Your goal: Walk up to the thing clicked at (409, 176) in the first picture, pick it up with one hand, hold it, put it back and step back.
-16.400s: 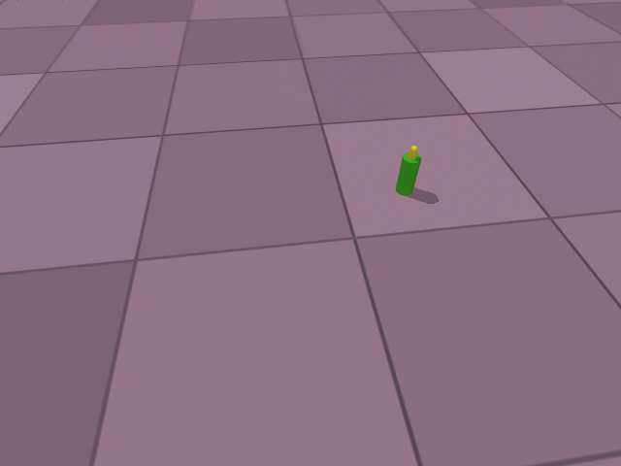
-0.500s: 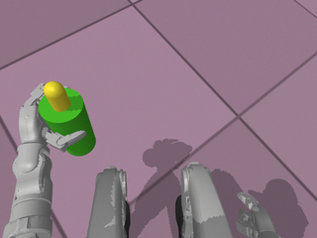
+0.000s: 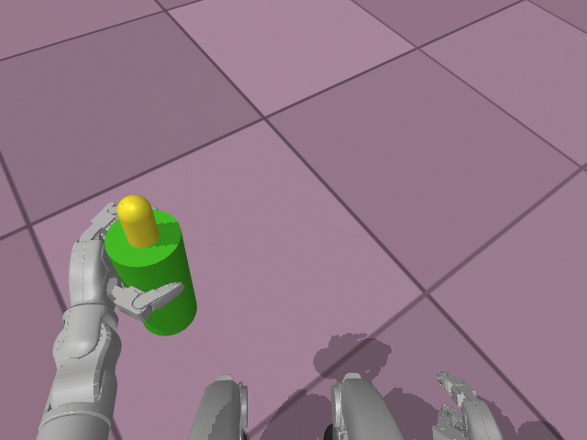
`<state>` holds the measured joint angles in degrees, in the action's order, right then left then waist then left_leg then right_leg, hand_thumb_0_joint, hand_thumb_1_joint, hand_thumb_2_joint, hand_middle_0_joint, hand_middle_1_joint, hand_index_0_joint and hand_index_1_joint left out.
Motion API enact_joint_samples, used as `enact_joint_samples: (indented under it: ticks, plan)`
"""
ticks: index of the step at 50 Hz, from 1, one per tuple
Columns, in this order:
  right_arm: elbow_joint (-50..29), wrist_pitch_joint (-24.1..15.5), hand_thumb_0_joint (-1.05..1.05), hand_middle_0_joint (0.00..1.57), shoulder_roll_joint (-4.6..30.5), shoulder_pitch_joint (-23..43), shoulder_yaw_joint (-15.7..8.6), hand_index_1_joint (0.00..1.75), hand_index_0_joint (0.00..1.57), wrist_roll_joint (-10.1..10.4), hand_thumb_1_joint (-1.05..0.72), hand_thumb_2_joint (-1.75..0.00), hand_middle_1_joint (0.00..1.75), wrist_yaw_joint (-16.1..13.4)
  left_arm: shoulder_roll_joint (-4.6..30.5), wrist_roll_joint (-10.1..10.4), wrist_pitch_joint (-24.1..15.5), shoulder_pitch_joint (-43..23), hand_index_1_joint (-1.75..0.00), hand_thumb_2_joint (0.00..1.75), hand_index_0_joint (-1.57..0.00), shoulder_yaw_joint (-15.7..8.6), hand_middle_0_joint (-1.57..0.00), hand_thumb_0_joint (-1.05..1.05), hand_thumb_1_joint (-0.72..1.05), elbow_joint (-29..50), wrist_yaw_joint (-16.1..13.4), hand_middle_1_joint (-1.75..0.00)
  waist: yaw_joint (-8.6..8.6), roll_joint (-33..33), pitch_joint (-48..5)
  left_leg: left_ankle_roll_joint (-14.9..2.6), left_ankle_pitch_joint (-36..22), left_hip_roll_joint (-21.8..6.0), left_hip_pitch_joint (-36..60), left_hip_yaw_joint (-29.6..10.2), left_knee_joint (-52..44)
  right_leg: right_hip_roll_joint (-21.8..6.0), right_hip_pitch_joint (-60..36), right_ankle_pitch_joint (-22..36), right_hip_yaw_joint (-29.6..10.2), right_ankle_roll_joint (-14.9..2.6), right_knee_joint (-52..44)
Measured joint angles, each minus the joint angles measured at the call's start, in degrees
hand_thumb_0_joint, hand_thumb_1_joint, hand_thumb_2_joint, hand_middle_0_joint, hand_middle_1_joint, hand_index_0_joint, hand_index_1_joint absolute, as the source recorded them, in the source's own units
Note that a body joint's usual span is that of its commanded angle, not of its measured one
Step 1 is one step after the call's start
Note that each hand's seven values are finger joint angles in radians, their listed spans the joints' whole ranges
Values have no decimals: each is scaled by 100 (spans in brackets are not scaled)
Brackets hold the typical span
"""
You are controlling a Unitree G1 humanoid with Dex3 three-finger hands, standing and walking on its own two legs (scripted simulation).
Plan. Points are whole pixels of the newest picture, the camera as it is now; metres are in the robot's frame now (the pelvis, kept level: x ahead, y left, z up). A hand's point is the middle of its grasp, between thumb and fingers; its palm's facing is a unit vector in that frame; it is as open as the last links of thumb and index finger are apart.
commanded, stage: lift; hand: left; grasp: from the side
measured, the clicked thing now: (154, 266) +0.36 +0.19 +0.00
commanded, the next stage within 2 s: hold in 1.00 s
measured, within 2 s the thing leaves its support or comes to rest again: neither
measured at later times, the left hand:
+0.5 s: hand (141, 243) +0.35 +0.18 +0.09, palm faces +0.12 -0.99 -0.02, open 11.7 cm
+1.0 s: hand (144, 224) +0.36 +0.17 +0.12, palm faces +0.11 -0.99 -0.01, open 11.8 cm
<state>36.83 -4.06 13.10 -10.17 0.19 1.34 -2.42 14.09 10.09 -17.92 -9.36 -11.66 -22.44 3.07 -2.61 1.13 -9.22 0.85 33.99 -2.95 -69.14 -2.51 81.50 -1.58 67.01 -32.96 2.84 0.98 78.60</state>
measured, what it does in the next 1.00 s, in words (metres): rises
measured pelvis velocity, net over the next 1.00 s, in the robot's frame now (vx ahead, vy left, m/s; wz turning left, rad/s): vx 0.03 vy -0.01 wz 0.01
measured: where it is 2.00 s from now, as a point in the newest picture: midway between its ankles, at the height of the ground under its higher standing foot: outside the picture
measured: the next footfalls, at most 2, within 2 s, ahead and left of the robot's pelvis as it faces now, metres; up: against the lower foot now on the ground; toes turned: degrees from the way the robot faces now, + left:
none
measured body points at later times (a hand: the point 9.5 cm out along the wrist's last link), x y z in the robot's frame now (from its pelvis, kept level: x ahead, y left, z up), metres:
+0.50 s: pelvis +0.01 +0.00 +0.06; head +0.09 +0.00 +0.51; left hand +0.33 +0.23 +0.09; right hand +0.15 -0.24 -0.05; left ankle +0.04 +0.12 -0.59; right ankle +0.04 -0.14 -0.59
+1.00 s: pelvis +0.03 -0.01 +0.09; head +0.09 +0.00 +0.54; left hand +0.34 +0.22 +0.12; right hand +0.15 -0.26 -0.02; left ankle +0.04 +0.12 -0.59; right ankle +0.04 -0.14 -0.59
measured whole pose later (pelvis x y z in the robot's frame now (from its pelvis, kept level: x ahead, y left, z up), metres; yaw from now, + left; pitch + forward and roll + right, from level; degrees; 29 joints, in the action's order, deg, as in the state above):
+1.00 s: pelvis +0.03 -0.01 +0.09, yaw +1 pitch +9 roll -1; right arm 38.6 -3.1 12.8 -13.4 0.5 -0.2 -3.1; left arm 10.9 9.8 -20.0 -6.4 -9.1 -27.1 3.8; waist -2.2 0.7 -2.8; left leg 1.4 26.0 -2.9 -37.9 -0.8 54.6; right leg -1.3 36.7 -25.4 2.4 0.5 52.8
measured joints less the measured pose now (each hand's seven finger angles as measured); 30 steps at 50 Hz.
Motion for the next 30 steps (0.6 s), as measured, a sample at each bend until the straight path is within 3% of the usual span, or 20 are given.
enact_joint_samples:
  ticks: [8,12,20,30]
  plan:
    - [41,-14,1,20,35,-119,-14,30,20,-19,-91,-90,30,37,-19,-46,-36,146,-99,111,-62,177,-64,2,-61,-78,111,-102,43,14,185,-19,-238,11,768,63,-689,-5,-760,249,-25,21,-694]
    - [71,-29,1,20,29,-181,26,30,20,-21,-92,-90,30,43,-113,31,-90,229,-99,111,-62,207,-65,2,-61,-145,99,-101,62,14,234,-23,-337,26,1072,94,-984,-16,-1050,337,-41,24,-965]
    - [92,-23,1,20,-36,-230,99,30,20,-74,-92,-90,30,-19,-143,-35,-62,267,-99,111,-62,301,-64,2,-61,-146,31,-102,58,-6,368,4,-482,33,1646,104,-1450,-17,-1607,456,-29,-2,-1392]
    - [128,17,1,20,-52,-263,105,30,20,-98,-92,-90,30,-71,-225,-27,-96,149,-100,111,-61,284,-64,2,-60,-394,-1,-102,46,-7,450,34,-661,16,2338,126,-2047,8,-2275,622,-24,-29,-1957]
